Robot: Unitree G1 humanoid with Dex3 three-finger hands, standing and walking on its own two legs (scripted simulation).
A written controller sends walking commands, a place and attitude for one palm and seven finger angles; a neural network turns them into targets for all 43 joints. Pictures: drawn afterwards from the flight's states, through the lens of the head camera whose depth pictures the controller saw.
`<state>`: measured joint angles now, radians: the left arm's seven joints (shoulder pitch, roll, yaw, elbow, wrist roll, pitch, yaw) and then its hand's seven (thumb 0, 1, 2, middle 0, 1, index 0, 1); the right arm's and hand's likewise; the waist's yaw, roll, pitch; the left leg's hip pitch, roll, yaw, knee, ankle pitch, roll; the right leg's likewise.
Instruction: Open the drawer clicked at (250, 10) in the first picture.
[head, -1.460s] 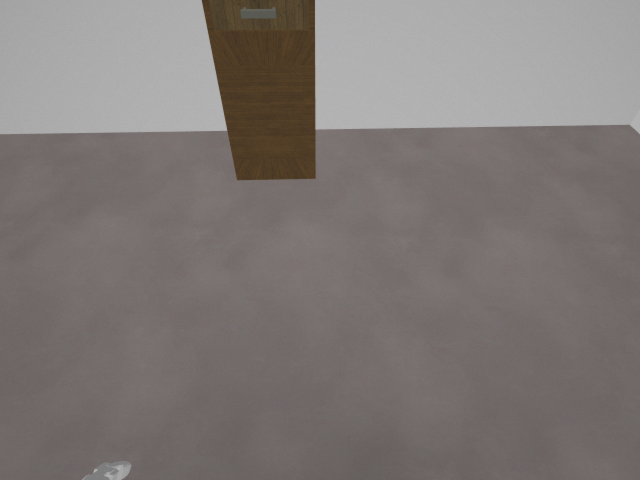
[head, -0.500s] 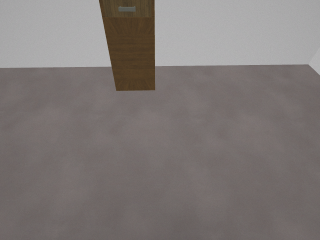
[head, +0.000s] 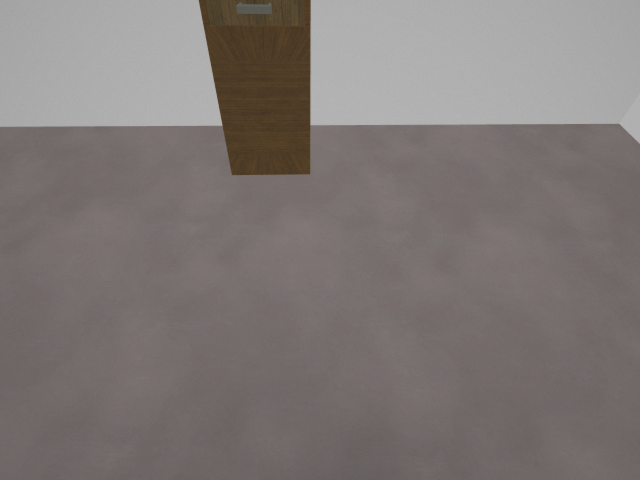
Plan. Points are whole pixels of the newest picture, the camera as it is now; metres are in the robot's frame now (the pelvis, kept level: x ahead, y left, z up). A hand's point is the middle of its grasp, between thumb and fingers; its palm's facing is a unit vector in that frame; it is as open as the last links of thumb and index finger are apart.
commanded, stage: walk to a spot facing it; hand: left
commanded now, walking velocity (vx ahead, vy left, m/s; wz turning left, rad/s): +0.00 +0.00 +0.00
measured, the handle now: (254, 7) +1.56 +0.32 +0.00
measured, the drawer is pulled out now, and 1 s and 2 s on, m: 0.00 0.00 0.00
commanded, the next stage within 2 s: turn to face it in 1.76 s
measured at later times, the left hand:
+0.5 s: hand out of the picture +0.05 +0.20 -0.19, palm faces -0.01 -0.99 -0.14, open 7.4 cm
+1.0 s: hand (232, 362) +0.34 +0.17 -0.19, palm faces +0.04 -0.98 -0.19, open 7.2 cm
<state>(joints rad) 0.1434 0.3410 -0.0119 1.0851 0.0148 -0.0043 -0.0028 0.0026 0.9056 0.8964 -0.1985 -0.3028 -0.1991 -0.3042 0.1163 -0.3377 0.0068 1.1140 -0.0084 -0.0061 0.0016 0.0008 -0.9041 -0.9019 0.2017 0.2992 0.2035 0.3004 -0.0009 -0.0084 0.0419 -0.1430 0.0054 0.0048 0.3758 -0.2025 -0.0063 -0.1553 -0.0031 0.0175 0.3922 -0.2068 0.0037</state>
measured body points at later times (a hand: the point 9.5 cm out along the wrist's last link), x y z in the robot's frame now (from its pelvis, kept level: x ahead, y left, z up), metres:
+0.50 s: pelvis +0.09 +0.03 -0.01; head +0.10 +0.05 +0.44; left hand +0.05 +0.26 -0.18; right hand +0.04 -0.20 -0.16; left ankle +0.00 +0.12 -0.75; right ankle +0.03 -0.10 -0.68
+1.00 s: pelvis +0.29 -0.01 -0.01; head +0.29 +0.00 +0.44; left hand +0.34 +0.23 -0.17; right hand +0.31 -0.25 -0.16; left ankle +0.33 +0.12 -0.69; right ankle +0.31 -0.11 -0.75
